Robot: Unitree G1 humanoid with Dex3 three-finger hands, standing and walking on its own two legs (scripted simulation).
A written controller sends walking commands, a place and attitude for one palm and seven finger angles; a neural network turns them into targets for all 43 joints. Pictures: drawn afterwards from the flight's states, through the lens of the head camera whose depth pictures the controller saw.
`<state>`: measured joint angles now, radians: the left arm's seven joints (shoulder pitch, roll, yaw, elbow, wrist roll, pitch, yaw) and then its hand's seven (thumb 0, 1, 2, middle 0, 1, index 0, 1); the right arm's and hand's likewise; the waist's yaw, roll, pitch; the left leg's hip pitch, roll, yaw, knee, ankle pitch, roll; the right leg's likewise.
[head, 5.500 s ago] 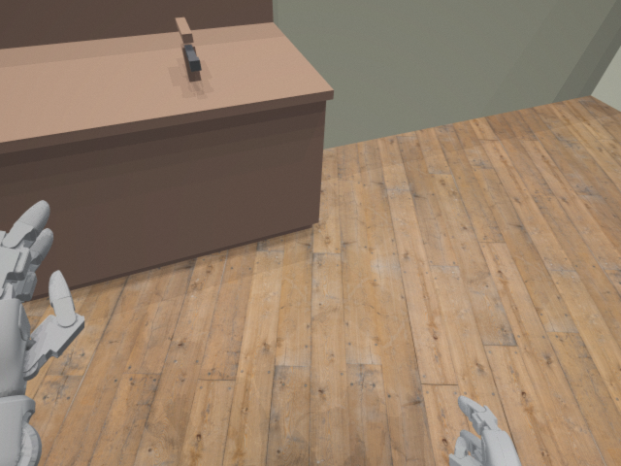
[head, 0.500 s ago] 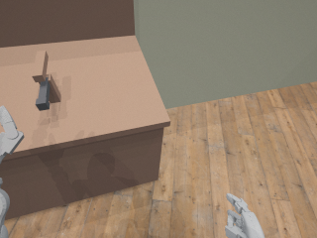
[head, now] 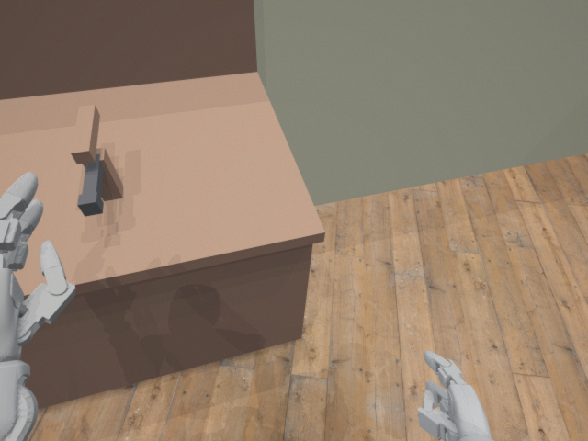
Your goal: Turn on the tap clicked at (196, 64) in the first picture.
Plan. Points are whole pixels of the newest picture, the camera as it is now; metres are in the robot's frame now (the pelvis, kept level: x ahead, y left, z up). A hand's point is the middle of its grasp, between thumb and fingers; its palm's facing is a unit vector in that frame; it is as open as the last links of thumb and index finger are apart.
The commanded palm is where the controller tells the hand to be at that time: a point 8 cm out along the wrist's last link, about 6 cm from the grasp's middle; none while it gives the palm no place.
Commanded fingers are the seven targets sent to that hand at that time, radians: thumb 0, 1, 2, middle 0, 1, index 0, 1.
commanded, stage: look again from close up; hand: left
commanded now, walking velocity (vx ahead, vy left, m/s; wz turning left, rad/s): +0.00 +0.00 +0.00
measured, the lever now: (91, 204) +0.44 +0.38 +0.03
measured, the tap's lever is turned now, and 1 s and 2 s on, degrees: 0 0 0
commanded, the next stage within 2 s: shuffle to correct the standing spot in 0.20 s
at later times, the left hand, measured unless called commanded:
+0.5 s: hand (84, 294) +0.22 +0.23 +0.16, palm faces +0.43 -0.83 -0.36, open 7.5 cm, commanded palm +0.16 +0.27 +0.17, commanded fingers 0.00 0.90 0.90 -0.20 -0.30 -0.20 -0.30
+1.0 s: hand (73, 245) +0.27 +0.26 +0.16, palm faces +0.41 -0.83 -0.39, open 7.5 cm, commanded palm +0.22 +0.30 +0.17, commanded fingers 0.00 0.90 0.90 -0.20 -0.30 -0.20 -0.30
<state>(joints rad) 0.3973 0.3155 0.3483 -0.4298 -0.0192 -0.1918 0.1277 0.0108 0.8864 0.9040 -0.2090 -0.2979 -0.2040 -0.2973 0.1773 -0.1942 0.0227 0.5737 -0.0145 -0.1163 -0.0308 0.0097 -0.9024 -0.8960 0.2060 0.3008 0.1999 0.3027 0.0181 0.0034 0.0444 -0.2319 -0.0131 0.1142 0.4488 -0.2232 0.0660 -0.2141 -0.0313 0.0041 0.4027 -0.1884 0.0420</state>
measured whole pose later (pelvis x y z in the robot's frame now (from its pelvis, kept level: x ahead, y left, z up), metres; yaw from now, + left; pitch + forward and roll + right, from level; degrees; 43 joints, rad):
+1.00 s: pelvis +0.05 +0.02 -0.02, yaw -1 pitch -1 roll +0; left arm 0.48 0.37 0.39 -0.52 -0.07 -0.18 0.15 0.01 0.89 0.90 -0.21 -0.30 -0.21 -0.30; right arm 0.17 -0.19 0.00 0.57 -0.01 -0.07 -0.02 0.01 -0.90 -0.90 0.20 0.30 0.20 0.30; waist 0.00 0.00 0.05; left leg -0.19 -0.05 0.15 0.59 -0.39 0.10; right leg -0.38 -0.04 -0.03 0.92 -0.45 0.00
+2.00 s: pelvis +0.11 +0.12 +0.00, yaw +0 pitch -1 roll -2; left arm 0.38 0.35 0.34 -0.50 -0.03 -0.09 0.11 0.01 0.89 0.90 -0.21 -0.30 -0.20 -0.30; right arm 0.15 -0.20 0.00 0.58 0.00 -0.09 -0.06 0.01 -0.90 -0.90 0.21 0.30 0.20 0.30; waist 0.04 0.01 0.04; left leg -0.27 0.06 0.00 0.45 -0.17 -0.01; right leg -0.14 0.02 -0.01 0.33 -0.19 0.01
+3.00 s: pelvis +0.12 +0.15 +0.00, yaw +0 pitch +0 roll -2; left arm 0.40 0.37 0.37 -0.44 -0.03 -0.23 0.07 0.01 0.89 0.90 -0.21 -0.30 -0.21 -0.30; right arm 0.19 -0.20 0.02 0.56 0.01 -0.12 -0.02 0.01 -0.90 -0.90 0.21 0.30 0.20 0.30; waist 0.03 -0.02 0.04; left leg -0.28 0.00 0.03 0.47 -0.20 0.04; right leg -0.15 -0.03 0.01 0.37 -0.22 0.05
